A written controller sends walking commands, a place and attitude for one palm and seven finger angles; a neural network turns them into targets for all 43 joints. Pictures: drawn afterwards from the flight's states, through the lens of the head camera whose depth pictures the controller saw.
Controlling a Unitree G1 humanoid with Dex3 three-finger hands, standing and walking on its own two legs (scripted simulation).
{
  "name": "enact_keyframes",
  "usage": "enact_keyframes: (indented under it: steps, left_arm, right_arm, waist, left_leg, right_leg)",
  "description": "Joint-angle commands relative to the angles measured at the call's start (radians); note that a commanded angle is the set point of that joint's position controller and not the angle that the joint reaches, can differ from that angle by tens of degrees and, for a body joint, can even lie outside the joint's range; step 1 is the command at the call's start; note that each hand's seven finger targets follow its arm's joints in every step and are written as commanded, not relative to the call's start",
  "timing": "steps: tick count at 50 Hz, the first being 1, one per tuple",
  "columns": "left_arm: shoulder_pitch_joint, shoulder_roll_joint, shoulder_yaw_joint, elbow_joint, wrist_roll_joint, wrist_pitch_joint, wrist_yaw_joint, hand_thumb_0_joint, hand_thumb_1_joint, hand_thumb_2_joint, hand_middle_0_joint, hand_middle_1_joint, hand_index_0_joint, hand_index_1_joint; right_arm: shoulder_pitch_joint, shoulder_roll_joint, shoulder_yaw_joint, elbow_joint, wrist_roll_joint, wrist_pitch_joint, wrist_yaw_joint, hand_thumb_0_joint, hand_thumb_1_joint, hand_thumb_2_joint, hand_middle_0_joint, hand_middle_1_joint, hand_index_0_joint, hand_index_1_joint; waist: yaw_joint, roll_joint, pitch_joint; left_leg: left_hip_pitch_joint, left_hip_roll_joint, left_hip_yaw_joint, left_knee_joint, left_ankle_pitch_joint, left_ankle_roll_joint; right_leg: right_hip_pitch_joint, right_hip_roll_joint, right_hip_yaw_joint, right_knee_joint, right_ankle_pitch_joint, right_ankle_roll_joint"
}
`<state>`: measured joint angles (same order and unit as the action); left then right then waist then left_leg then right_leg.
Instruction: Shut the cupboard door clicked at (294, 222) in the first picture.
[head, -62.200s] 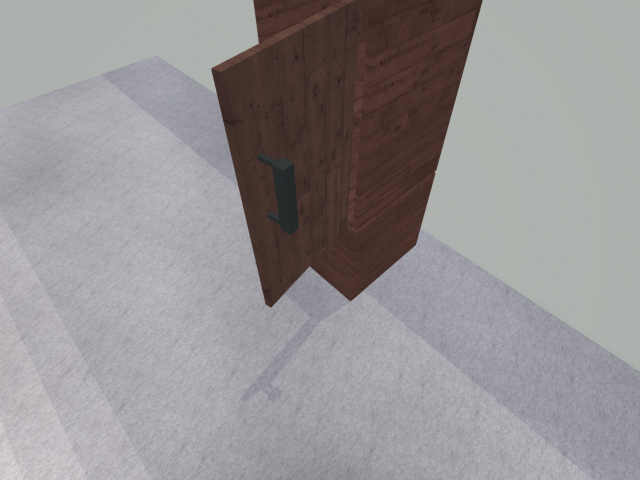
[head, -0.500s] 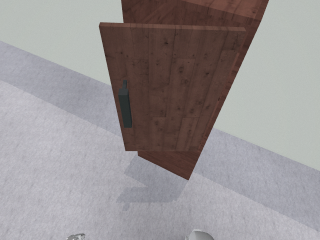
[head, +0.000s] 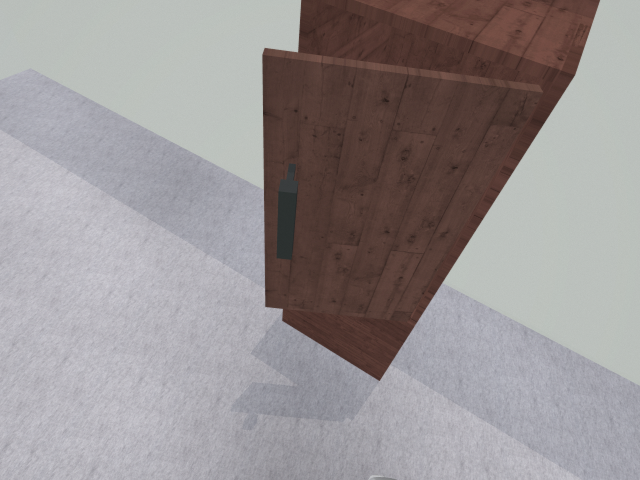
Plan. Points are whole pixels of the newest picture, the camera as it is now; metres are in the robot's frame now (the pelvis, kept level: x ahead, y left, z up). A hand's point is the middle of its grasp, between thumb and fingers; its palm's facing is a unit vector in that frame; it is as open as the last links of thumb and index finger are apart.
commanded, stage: come to a stop and stand still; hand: left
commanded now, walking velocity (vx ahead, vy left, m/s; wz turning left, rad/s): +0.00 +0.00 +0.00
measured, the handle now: (288, 212) +0.49 +0.10 +0.02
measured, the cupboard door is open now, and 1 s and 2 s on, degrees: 28 28 28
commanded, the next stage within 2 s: look again from close up in 0.52 s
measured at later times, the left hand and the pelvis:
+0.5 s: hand out of the picture -0.02 +0.16 -0.17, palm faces +0.01 -0.99 -0.16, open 7.3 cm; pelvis -0.02 +0.00 +0.01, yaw -1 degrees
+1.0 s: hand out of the picture -0.01 +0.19 -0.16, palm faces -0.01 -0.97 -0.24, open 7.4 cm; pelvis -0.02 +0.01 +0.00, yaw -2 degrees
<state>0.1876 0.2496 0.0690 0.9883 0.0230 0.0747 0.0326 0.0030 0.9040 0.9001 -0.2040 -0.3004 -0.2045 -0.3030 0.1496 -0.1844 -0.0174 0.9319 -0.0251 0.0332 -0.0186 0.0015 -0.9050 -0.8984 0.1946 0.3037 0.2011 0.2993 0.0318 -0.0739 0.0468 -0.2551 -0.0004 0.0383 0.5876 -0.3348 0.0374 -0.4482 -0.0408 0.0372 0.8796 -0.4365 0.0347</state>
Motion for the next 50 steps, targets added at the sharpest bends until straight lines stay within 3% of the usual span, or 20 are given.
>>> enact_keyframes:
  steps: [1,6,8,9,10,11,13,14,21,25,27,30,31,32,33,35,39,41,44,50]
  left_arm:
    - [0.060,0.038,-0.004,-0.026,-0.005,-0.024,-0.007,0.000,0.900,0.900,-0.200,-0.300,-0.200,-0.300]
    - [0.056,0.016,-0.029,-0.008,-0.009,-0.036,-0.007,0.000,0.900,0.900,-0.200,-0.300,-0.200,-0.300]
    - [0.133,0.010,-0.034,0.027,-0.010,-0.049,-0.003,0.000,0.900,0.900,-0.200,-0.300,-0.200,-0.300]
    - [0.152,0.021,-0.037,0.043,-0.008,-0.061,0.002,0.000,0.900,0.900,-0.200,-0.300,-0.200,-0.300]
    - [0.129,0.042,-0.039,0.049,-0.008,-0.071,0.005,0.000,0.900,0.900,-0.200,-0.300,-0.200,-0.300]
    - [0.116,0.052,-0.044,0.049,-0.008,-0.075,0.003,0.000,0.900,0.900,-0.200,-0.300,-0.200,-0.300]
    - [0.122,0.024,-0.047,0.071,-0.010,-0.093,0.005,0.000,0.900,0.900,-0.200,-0.300,-0.200,-0.300]
    - [0.123,0.012,-0.052,0.077,-0.013,-0.096,0.007,0.000,0.900,0.900,-0.200,-0.300,-0.200,-0.300]
    - [0.133,-0.012,-0.056,0.104,-0.015,-0.079,0.006,0.000,0.900,0.900,-0.200,-0.300,-0.200,-0.300]
    - [0.152,-0.023,-0.055,0.117,-0.015,-0.077,0.005,0.000,0.900,0.900,-0.200,-0.300,-0.200,-0.300]
    - [0.156,-0.024,-0.057,0.122,-0.018,-0.079,0.004,0.000,0.900,0.900,-0.200,-0.300,-0.200,-0.300]
    - [0.159,-0.033,-0.057,0.126,-0.017,-0.080,0.006,0.000,0.900,0.900,-0.200,-0.300,-0.200,-0.300]
    - [0.225,-0.004,-0.076,0.132,0.009,-0.128,0.044,0.000,0.900,0.900,-0.200,-0.300,-0.200,-0.300]
    - [0.191,0.046,-0.061,0.090,-0.010,-0.131,0.036,0.000,0.900,0.900,-0.200,-0.300,-0.200,-0.300]
    - [0.146,0.033,-0.066,0.073,-0.012,-0.128,0.028,0.000,0.900,0.900,-0.200,-0.300,-0.200,-0.300]
    - [0.160,0.008,-0.070,0.069,-0.011,-0.126,0.020,0.000,0.900,0.900,-0.200,-0.300,-0.200,-0.300]
    - [0.174,-0.027,-0.079,0.075,-0.010,-0.110,0.015,0.000,0.900,0.900,-0.200,-0.300,-0.200,-0.300]
    - [0.183,-0.025,-0.078,0.073,-0.009,-0.109,0.014,0.000,0.900,0.900,-0.200,-0.300,-0.200,-0.300]
    - [0.185,-0.025,-0.077,0.071,-0.008,-0.106,0.014,0.000,0.900,0.900,-0.200,-0.300,-0.200,-0.300]
    - [0.175,-0.001,-0.070,0.068,-0.007,-0.109,0.016,0.000,0.900,0.900,-0.200,-0.300,-0.200,-0.300]
  right_arm:
    - [0.010,-0.151,-0.026,-0.039,0.001,-0.030,-0.024,0.000,-0.900,-0.900,0.200,0.300,0.200,0.300]
    - [0.090,-0.153,-0.029,0.025,0.010,-0.033,-0.026,0.000,-0.900,-0.900,0.200,0.300,0.200,0.300]
    - [0.078,-0.141,-0.026,0.042,0.022,-0.037,-0.025,0.000,-0.900,-0.900,0.200,0.300,0.200,0.300]
    - [0.081,-0.119,-0.024,0.047,0.028,-0.040,-0.022,0.000,-0.900,-0.900,0.200,0.300,0.200,0.300]
    - [0.097,-0.088,-0.021,0.057,0.035,-0.040,-0.016,0.000,-0.900,-0.900,0.200,0.300,0.200,0.300]
    - [0.103,-0.077,-0.015,0.063,0.035,-0.040,-0.011,0.000,-0.900,-0.900,0.200,0.300,0.200,0.300]
    - [0.119,-0.077,-0.016,0.094,0.023,-0.042,-0.013,0.000,-0.900,-0.900,0.200,0.300,0.200,0.300]
    - [0.134,-0.089,-0.016,0.107,0.024,-0.045,-0.014,0.000,-0.900,-0.900,0.200,0.300,0.200,0.300]
    - [0.163,-0.069,0.003,0.173,0.019,-0.040,-0.013,0.000,-0.900,-0.900,0.200,0.300,0.200,0.300]
    - [0.192,-0.055,0.007,0.186,0.018,-0.039,-0.017,0.000,-0.900,-0.900,0.200,0.300,0.200,0.300]
    - [0.203,-0.052,0.007,0.189,0.017,-0.043,-0.019,0.000,-0.900,-0.900,0.200,0.300,0.200,0.300]
    - [0.228,-0.045,0.008,0.195,0.019,-0.046,-0.021,0.000,-0.900,-0.900,0.200,0.300,0.200,0.300]
    - [0.108,-0.071,0.018,0.125,0.016,-0.077,-0.003,0.000,-0.900,-0.900,0.200,0.300,0.200,0.300]
    - [0.184,-0.023,0.016,0.103,0.015,-0.062,0.000,0.000,-0.900,-0.900,0.200,0.300,0.200,0.300]
    - [0.227,-0.039,0.012,0.111,0.010,-0.060,0.001,0.000,-0.900,-0.900,0.200,0.300,0.200,0.300]
    - [0.233,-0.039,0.014,0.103,0.007,-0.068,0.002,0.000,-0.900,-0.900,0.200,0.300,0.200,0.300]
    - [0.230,-0.061,0.011,0.088,0.009,-0.064,-0.002,0.000,-0.900,-0.900,0.200,0.300,0.200,0.300]
    - [0.220,-0.064,0.009,0.087,0.008,-0.068,-0.001,0.000,-0.900,-0.900,0.200,0.300,0.200,0.300]
    - [0.206,-0.073,0.006,0.090,0.010,-0.068,-0.002,0.000,-0.900,-0.900,0.200,0.300,0.200,0.300]
    - [0.191,-0.079,0.007,0.116,0.013,-0.077,-0.004,0.000,-0.900,-0.900,0.200,0.300,0.200,0.300]
  waist:
    - [-0.001,0.229,-0.032]
    - [-0.035,0.187,-0.054]
    - [-0.005,0.153,-0.089]
    - [-0.008,0.095,-0.083]
    - [-0.032,0.060,-0.048]
    - [-0.046,0.066,-0.040]
    - [-0.051,-0.071,-0.087]
    - [-0.053,-0.077,-0.097]
    - [-0.042,0.053,0.065]
    - [-0.034,0.069,0.070]
    - [-0.033,0.087,0.056]
    - [-0.033,0.058,0.046]
    - [0.004,0.148,0.070]
    - [-0.061,0.148,-0.002]
    - [-0.073,0.154,-0.023]
    - [-0.054,0.198,-0.033]
    - [-0.045,0.068,0.038]
    - [-0.037,0.081,0.040]
    - [-0.035,0.043,0.049]
    - [-0.035,0.031,0.026]
  left_leg:
    - [0.046,0.220,-0.138,-0.252,0.579,0.116]
    - [0.126,0.247,-0.197,-0.263,0.551,0.133]
    - [0.111,0.207,-0.172,-0.217,0.493,0.092]
    - [0.083,0.155,-0.153,-0.193,0.395,0.047]
    - [0.043,0.115,-0.130,-0.202,0.286,0.009]
    - [0.085,0.086,-0.108,-0.224,0.223,-0.014]
    - [0.159,0.087,-0.078,-0.206,0.340,-0.019]
    - [0.178,0.094,-0.081,-0.220,0.333,-0.017]
    - [0.094,0.084,-0.087,-0.303,0.131,-0.018]
    - [0.072,0.086,-0.088,-0.310,0.106,-0.016]
    - [0.074,0.086,-0.089,-0.306,0.126,-0.017]
    - [0.072,0.092,-0.094,-0.303,0.149,-0.014]
    - [0.016,0.098,-0.045,-0.062,0.333,-0.039]
    - [0.047,0.068,-0.069,-0.104,0.105,-0.031]
    - [0.037,0.075,-0.080,-0.123,0.087,-0.025]
    - [0.015,0.089,-0.105,-0.140,0.156,-0.002]
    - [-0.033,0.099,-0.133,-0.204,0.043,0.014]
    - [-0.035,0.100,-0.136,-0.223,0.051,0.017]
    - [-0.016,0.104,-0.133,-0.237,0.043,0.021]
    - [0.038,0.100,-0.104,-0.225,0.186,0.023]
  right_leg:
    - [0.039,0.025,0.011,0.077,-0.001,-0.005]
    - [0.169,0.021,-0.028,-0.236,0.024,-0.014]
    - [0.293,0.015,-0.015,-0.452,0.207,-0.023]
    - [0.328,-0.015,0.049,-0.542,0.317,-0.040]
    - [0.329,-0.079,0.106,-0.564,0.370,-0.070]
    - [0.266,-0.119,0.123,-0.562,0.360,-0.090]
    - [0.277,-0.085,0.105,-0.531,0.514,-0.086]
    - [0.281,-0.084,0.097,-0.535,0.504,-0.082]
    - [0.221,-0.055,0.092,-0.611,0.186,-0.074]
    - [0.233,-0.048,0.084,-0.613,0.178,-0.074]
    - [0.243,-0.051,0.086,-0.606,0.200,-0.076]
    - [0.259,-0.046,0.077,-0.598,0.221,-0.075]
    - [0.218,-0.106,0.095,-0.544,0.622,-0.068]
    - [0.213,-0.127,0.127,-0.545,0.371,-0.099]
    - [0.193,-0.087,0.101,-0.519,0.160,-0.110]
    - [0.208,-0.046,0.061,-0.478,0.176,-0.108]
    - [0.171,-0.017,0.053,-0.455,0.101,-0.098]
    - [0.172,-0.016,0.051,-0.440,0.124,-0.093]
    - [0.158,-0.016,0.053,-0.443,0.137,-0.085]
    - [0.185,-0.029,0.057,-0.449,0.227,-0.077]
